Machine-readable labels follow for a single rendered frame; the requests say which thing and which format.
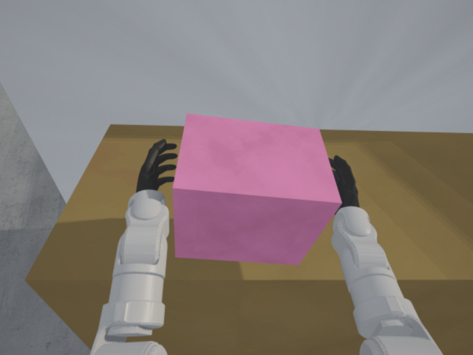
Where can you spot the robot left forearm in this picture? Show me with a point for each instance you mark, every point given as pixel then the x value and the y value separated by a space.
pixel 135 302

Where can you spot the carton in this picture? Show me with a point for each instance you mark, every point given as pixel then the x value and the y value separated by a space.
pixel 251 191

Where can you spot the right robot hand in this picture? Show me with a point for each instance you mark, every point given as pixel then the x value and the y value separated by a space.
pixel 345 182

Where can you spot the robot right upper arm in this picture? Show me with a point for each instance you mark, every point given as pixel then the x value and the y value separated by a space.
pixel 387 345

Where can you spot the robot right forearm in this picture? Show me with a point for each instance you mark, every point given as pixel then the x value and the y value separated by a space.
pixel 380 307

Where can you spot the pedestal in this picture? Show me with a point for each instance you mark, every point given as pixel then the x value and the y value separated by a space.
pixel 416 187

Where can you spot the left robot hand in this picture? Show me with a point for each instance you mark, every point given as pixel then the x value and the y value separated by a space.
pixel 150 170

